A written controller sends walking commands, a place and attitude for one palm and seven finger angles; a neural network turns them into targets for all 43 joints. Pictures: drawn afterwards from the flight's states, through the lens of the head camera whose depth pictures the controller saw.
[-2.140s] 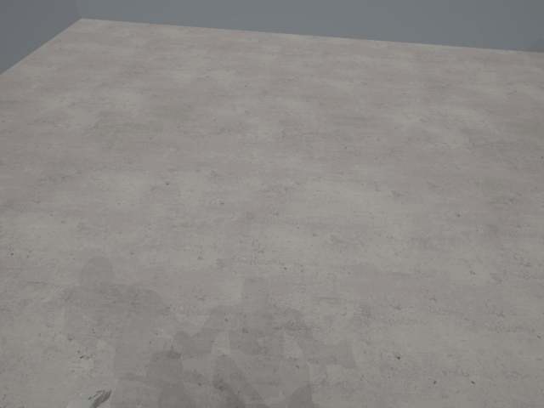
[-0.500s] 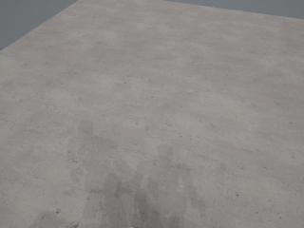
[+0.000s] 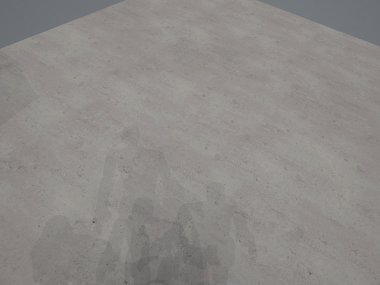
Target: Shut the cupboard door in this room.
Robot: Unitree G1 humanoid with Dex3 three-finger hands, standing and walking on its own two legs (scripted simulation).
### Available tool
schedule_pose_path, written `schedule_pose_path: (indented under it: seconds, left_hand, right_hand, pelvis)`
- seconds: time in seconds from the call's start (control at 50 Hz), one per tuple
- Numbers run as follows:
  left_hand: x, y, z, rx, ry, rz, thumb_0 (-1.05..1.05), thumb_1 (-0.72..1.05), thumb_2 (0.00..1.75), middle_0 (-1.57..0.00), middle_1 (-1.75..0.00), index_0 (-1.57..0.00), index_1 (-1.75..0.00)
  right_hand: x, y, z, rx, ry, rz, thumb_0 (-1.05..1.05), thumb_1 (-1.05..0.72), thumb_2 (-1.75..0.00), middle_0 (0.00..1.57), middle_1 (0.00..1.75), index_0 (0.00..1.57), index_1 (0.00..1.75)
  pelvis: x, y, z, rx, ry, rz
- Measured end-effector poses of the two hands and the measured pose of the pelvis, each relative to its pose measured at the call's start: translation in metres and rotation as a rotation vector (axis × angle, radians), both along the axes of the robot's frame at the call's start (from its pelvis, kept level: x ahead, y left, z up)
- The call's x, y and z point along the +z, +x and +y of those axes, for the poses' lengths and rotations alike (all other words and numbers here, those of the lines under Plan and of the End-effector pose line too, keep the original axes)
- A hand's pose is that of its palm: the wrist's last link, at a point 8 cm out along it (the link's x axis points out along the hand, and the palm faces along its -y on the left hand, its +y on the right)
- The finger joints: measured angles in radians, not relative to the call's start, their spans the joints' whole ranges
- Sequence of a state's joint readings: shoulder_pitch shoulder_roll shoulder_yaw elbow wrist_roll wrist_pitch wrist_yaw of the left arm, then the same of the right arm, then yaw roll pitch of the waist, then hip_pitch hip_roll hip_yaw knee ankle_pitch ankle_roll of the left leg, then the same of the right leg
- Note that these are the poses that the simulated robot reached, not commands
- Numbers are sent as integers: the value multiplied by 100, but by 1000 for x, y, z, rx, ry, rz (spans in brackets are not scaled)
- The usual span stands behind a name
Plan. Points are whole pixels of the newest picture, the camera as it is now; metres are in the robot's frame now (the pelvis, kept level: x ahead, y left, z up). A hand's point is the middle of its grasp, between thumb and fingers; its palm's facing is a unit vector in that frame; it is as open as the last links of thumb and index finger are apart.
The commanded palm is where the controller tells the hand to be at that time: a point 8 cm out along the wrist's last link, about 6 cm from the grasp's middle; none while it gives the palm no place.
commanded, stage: turn or walk to find it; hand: left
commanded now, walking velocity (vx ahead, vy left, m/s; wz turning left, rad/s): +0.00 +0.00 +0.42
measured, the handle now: out of the picture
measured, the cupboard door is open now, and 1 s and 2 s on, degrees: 75 75 75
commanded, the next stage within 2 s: stand and wait in 1.18 s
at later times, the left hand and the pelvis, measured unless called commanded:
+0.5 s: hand out of the picture +0.03 +0.17 -0.14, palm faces +0.21 -0.94 -0.27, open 7.4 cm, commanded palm none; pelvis -0.03 -0.04 +0.00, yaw +13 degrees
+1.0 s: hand out of the picture -0.14 +0.20 -0.18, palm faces +0.46 -0.86 -0.22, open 7.4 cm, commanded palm none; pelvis -0.07 +0.00 +0.01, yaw +25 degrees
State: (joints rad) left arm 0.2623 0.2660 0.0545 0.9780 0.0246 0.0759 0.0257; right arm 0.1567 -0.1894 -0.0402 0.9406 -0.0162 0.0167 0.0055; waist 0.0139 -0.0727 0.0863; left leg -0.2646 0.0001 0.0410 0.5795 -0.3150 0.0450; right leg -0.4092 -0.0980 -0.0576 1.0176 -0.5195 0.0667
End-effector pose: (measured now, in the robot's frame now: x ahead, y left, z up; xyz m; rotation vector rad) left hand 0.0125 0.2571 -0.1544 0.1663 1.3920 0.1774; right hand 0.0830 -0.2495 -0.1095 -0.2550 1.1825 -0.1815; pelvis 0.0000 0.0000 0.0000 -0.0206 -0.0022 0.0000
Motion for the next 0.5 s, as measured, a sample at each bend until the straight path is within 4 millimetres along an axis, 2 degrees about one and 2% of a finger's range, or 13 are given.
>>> schedule_pose_path:
  seconds: [0.12,0.22,0.3,0.38,0.44,0.5]
  left_hand:
    - [16,10,15,40,12,-84,1,91,89,-20,-30,-19,-30]
    - [26,23,13,58,31,-163,0,91,89,-20,-30,-19,-30]
    - [34,33,2,63,47,-214,0,91,89,-20,-30,-19,-30]
    - [41,34,-16,73,67,-263,0,91,89,-20,-30,-19,-30]
    - [42,24,-30,85,89,-285,0,91,89,-20,-30,-20,-30]
    - [46,3,-42,124,90,-273,0,91,89,-20,-30,-20,-30]
  right_hand:
    - [5,0,22,40,25,-5,0,-90,-90,20,30,20,30]
    - [-1,-12,23,50,50,15,1,-90,-90,20,30,20,30]
    - [-11,-25,13,52,67,46,1,-90,-90,20,30,20,30]
    - [-24,-38,-6,60,83,87,1,-90,-90,20,30,20,30]
    - [-36,-42,-22,69,93,109,1,-90,-90,20,30,20,30]
    - [-35,-43,-34,96,87,136,1,-91,-90,20,30,20,30]
  pelvis:
    - [10,-4,7,47,-13,-5]
    - [11,-10,5,86,-1,-10]
    - [9,-15,-4,121,10,-10]
    - [4,-21,-20,156,23,-4]
    - [-2,-26,-33,183,27,-7]
    - [2,-30,-40,225,36,-16]
